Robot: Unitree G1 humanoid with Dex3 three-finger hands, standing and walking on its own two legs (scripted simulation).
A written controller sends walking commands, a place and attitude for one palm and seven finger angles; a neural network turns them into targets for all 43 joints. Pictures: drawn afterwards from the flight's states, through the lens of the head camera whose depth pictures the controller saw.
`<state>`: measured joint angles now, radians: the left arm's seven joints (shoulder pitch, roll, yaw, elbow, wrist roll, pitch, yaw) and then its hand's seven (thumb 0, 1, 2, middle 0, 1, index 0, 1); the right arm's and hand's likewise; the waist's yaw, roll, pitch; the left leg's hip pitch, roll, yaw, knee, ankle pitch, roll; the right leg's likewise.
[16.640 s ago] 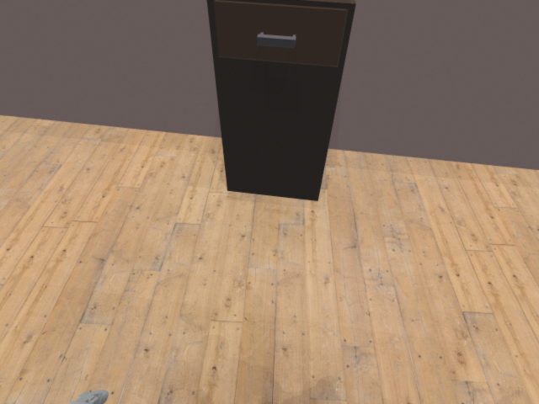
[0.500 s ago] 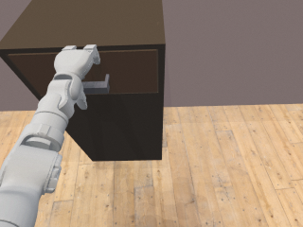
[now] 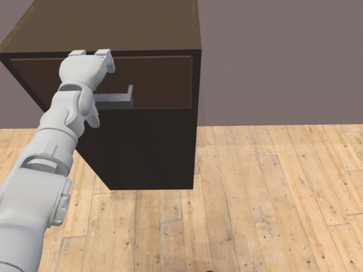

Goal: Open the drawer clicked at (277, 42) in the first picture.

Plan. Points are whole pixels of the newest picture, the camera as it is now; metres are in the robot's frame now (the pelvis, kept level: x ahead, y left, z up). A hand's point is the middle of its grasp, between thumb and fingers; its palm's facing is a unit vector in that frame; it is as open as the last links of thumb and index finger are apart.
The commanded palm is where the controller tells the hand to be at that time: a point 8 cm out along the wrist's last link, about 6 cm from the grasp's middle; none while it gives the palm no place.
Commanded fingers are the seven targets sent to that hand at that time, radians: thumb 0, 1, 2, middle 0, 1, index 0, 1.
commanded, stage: move the hooked fingers above the handle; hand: left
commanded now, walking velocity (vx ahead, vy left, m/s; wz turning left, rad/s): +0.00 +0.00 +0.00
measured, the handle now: (108, 94) +0.54 +0.19 +0.04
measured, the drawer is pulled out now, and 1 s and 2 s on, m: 0.00 0.00 0.00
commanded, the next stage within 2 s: lower the fingers behind the handle in 0.42 s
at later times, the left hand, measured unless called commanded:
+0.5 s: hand (92, 91) +0.49 +0.20 +0.11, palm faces +0.00 -0.02 -1.00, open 13.8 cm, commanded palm +0.47 +0.20 +0.17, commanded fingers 0.00 -0.50 0.30 -0.30 -1.20 -0.30 -1.20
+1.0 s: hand (100, 103) +0.48 +0.19 +0.08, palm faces -0.02 -0.02 -1.00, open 13.8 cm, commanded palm +0.47 +0.20 +0.13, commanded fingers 0.00 -0.50 0.30 -0.30 -1.20 -0.30 -1.20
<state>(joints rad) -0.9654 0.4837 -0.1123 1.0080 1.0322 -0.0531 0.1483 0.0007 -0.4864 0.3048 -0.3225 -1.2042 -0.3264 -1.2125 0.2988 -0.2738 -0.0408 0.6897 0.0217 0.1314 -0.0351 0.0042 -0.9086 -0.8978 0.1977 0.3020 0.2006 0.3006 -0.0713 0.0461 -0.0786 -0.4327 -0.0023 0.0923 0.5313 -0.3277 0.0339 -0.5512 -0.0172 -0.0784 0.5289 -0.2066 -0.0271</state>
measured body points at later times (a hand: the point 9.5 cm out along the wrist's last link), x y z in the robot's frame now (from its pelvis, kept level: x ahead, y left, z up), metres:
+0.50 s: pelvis +0.01 +0.00 +0.00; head +0.07 -0.02 +0.45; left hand +0.48 +0.19 +0.16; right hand +0.07 -0.26 -0.14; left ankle -0.05 +0.09 -0.73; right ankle +0.02 -0.10 -0.73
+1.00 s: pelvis +0.00 +0.00 +0.00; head +0.08 -0.03 +0.44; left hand +0.48 +0.19 +0.13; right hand +0.05 -0.27 -0.14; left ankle -0.05 +0.09 -0.73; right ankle +0.02 -0.10 -0.73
